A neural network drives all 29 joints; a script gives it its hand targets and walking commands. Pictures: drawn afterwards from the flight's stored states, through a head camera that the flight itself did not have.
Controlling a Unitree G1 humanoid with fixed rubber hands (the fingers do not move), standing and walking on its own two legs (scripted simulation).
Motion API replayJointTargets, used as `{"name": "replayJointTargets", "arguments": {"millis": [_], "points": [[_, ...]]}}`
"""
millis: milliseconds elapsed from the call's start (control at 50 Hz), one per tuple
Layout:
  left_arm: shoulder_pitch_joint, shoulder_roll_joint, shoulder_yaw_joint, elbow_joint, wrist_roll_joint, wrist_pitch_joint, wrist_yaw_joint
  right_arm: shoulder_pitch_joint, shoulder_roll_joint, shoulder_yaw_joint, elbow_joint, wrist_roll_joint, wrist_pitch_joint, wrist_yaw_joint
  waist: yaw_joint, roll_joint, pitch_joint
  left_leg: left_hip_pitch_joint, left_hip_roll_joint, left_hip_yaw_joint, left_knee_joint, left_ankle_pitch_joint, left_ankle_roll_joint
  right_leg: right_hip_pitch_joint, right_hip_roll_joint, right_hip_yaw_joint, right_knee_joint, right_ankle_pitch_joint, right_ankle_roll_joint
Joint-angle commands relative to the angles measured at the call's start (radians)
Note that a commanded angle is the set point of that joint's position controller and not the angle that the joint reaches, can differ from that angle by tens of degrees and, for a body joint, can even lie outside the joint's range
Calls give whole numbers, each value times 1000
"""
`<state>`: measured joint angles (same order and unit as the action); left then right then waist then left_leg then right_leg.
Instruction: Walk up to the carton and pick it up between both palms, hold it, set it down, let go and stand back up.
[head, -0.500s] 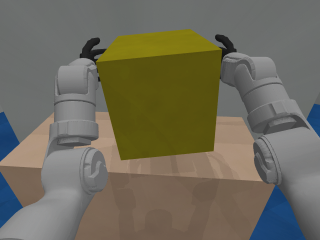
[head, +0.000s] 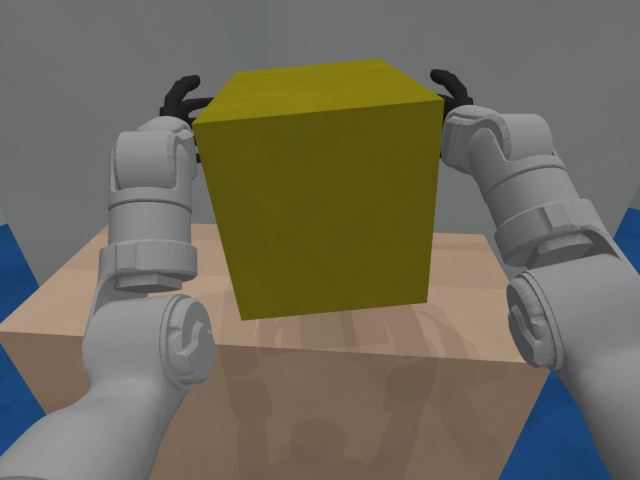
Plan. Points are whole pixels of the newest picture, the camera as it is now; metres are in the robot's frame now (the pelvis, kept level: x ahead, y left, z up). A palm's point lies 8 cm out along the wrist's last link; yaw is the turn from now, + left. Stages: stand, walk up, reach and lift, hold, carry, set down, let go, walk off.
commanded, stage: hold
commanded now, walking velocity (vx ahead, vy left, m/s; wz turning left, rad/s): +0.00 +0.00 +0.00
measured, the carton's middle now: (319, 172) +0.42 +0.00 +0.28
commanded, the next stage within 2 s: none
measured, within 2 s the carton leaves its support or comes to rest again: neither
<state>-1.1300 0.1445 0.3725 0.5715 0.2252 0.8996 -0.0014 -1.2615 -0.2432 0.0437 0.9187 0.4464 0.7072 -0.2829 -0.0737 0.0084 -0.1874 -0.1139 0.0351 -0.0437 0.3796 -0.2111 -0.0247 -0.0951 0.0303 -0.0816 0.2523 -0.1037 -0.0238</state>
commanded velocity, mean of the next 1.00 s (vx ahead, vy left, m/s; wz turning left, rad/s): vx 0.00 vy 0.00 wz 0.00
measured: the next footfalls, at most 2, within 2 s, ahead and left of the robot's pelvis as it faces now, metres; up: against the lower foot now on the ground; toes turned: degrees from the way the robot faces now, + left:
none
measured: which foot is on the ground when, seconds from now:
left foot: down 0.00-1.00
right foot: down 0.00-1.00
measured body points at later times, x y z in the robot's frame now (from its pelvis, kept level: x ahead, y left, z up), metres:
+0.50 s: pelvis +0.00 +0.00 +0.00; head -0.09 +0.01 +0.44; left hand +0.39 +0.16 +0.34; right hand +0.38 -0.15 +0.35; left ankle +0.00 +0.13 -0.75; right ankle +0.03 -0.10 -0.75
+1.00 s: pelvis +0.00 +0.01 +0.00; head -0.09 +0.03 +0.44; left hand +0.39 +0.16 +0.34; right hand +0.38 -0.15 +0.35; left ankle +0.00 +0.13 -0.75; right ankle +0.03 -0.10 -0.75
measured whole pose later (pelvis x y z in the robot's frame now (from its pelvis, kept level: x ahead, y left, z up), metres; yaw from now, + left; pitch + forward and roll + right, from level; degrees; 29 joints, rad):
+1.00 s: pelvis +0.00 +0.01 +0.00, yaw +0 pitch -3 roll -2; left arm -1.12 0.15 0.37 0.55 0.21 0.89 -0.01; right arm -1.24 -0.23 0.03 0.86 0.43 0.72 -0.29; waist -0.09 0.01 -0.18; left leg -0.12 0.03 -0.04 0.39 -0.22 -0.02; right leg -0.09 0.03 -0.07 0.25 -0.10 -0.02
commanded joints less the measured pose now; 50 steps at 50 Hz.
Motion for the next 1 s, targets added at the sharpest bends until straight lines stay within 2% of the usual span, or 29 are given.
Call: {"name": "replayJointTargets", "arguments": {"millis": [0, 360, 380, 400, 420, 440, 460, 480, 500, 520, 540, 580, 600, 620, 640, 660, 680, 700, 720, 760, 800, 820, 860, 880, 900, 940, 960, 980], "points": [[-700, -579, -273, -104, -190, -72, -146, -745, 664, 89, -319, 166, -42, 138, -5, 31, -295, -128, -70, -5, -71, 172, -28, 271, 42, 94, 27, 148, 46], [-700, -579, -273, -103, -190, -72, -146, -746, 664, 89, -319, 166, -42, 138, -5, 31, -295, -128, -69, -6, -71, 172, -28, 270, 42, 95, 27, 148, 45], [-718, -589, -277, -82, -197, -79, -155, -714, 676, 69, -316, 128, -37, 133, -28, 32, -265, -141, -67, 5, -76, 134, -20, 247, 31, 113, 14, 130, 36], [-739, -596, -268, -52, -200, -81, -161, -743, 671, 56, -317, 118, -39, 132, -30, 40, -239, -161, -68, -2, -83, 121, -21, 223, 29, 108, 10, 110, 31], [-718, -585, -255, -51, -196, -89, -166, -770, 692, 70, -353, 122, -43, 132, -17, 27, -276, -150, -70, -2, -69, 134, -12, 259, 26, 119, 13, 118, 41], [-709, -573, -244, -44, -189, -91, -169, -743, 681, 63, -331, 113, -36, 127, -21, 32, -276, -163, -73, 2, -76, 113, -15, 267, 24, 119, 7, 116, 40], [-737, -585, -267, -65, -202, -97, -169, -770, 684, 72, -355, 120, -42, 129, -26, 27, -316, -153, -69, -6, -76, 129, -15, 283, 27, 121, 21, 137, 38], [-767, -593, -275, -83, -210, -102, -165, -748, 681, 59, -319, 120, -39, 131, -26, 48, -312, -151, -68, -3, -78, 128, -17, 271, 26, 123, 20, 122, 31], [-732, -579, -239, -34, -193, -101, -167, -758, 685, 68, -320, 119, -39, 131, -7, 33, -285, -165, -72, 3, -81, 129, -10, 271, 22, 130, 7, 111, 34], [-719, -592, -253, -55, -195, -102, -164, -775, 675, 73, -357, 115, -48, 131, -13, 33, -319, -141, -67, -8, -73, 164, -22, 279, 27, 115, 24, 153, 33], [-709, -588, -251, -42, -189, -93, -164, -745, 666, 64, -331, 122, -42, 133, -4, 44, -303, -139, -69, -3, -75, 166, -23, 274, 29, 114, 21, 152, 32], [-680, -571, -238, -52, -179, -92, -166, -747, 664, 90, -345, 128, -39, 131, 3, 17, -309, -117, -63, 0, -63, 186, -22, 312, 38, 110, 22, 166, 33], [-689, -551, -214, -14, -162, -88, -168, -746, 662, 81, -310, 115, -31, 133, 8, 13, -251, -145, -64, 3, -86, 143, -14, 270, 38, 112, 9, 112, 33], [-708, -567, -229, -41, -177, -93, -168, -745, 649, 69, -312, 114, -37, 138, -7, 26, -276, -142, -58, -2, -81, 156, -23, 276, 39, 109, 19, 123, 31], [-715, -592, -274, -118, -193, -97, -160, -755, 674, 94, -369, 137, -48, 139, 0, 40, -342, -123, -55, -12, -63, 213, -31, 292, 46, 103, 38, 178, 29], [-715, -590, -271, -94, -199, -89, -159, -764, 675, 103, -382, 146, -47, 136, -12, 28, -350, -107, -62, -3, -51, 237, -20, 290, 37, 117, 30, 208, 29], [-686, -584, -267, -121, -210, -93, -162, -739, 700, 123, -402, 159, -46, 128, -8, 4, -369, -85, -68, -2, -34, 281, -20, 311, 39, 113, 38, 271, 38], [-694, -571, -278, -166, -216, -96, -159, -755, 711, 161, -448, 184, -48, 123, 13, -11, -407, -82, -72, -2, -23, 306, -13, 337, 41, 114, 47, 307, 44], [-673, -549, -238, -115, -192, -89, -160, -728, 709, 144, -390, 184, -34, 119, 18, -13, -340, -108, -75, 2, -35, 264, -7, 318, 32, 127, 37, 282, 47], [-691, -556, -220, -59, -166, -82, -164, -737, 672, 103, -320, 145, -28, 130, 12, 7, -247, -125, -62, -5, -79, 171, -11, 252, 32, 115, 18, 139, 35], [-700, -581, -262, -83, -182, -85, -164, -730, 648, 85, -317, 129, -32, 138, -11, 32, -282, -122, -53, -6, -86, 135, -20, 266, 39, 108, 19, 103, 25], [-722, -598, -295, -98, -208, -87, -163, -721, 661, 71, -336, 128, -35, 136, -33, 55, -305, -124, -52, -8, -81, 135, -29, 269, 40, 110, 35, 136, 23], [-728, -622, -316, -154, -242, -95, -163, -732, 674, 97, -403, 141, -42, 126, -45, 44, -375, -96, -61, -16, -41, 237, -31, 294, 40, 118, 42, 235, 29], [-767, -606, -327, -188, -246, -94, -158, -746, 692, 104, -393, 159, -37, 126, -41, 60, -375, -81, -61, -19, -36, 259, -39, 281, 44, 105, 50, 248, 29], [-741, -584, -291, -123, -223, -86, -159, -720, 676, 91, -353, 147, -24, 126, -38, 51, -303, -87, -70, -14, -41, 225, -34, 257, 37, 117, 31, 212, 29], [-698, -616, -311, -163, -210, -81, -161, -708, 675, 103, -379, 156, -31, 130, -26, 65, -335, -83, -60, -14, -43, 260, -39, 272, 47, 106, 36, 227, 28], [-694, -609, -293, -107, -197, -69, -161, -722, 654, 84, -357, 146, -30, 130, -29, 81, -293, -99, -64, -9, -49, 248, -43, 263, 44, 103, 33, 210, 22], [-695, -610, -300, -130, -194, -70, -157, -727, 638, 90, -357, 146, -32, 133, -22, 89, -310, -87, -55, -10, -53, 235, -48, 256, 48, 101, 31, 173, 19]]}}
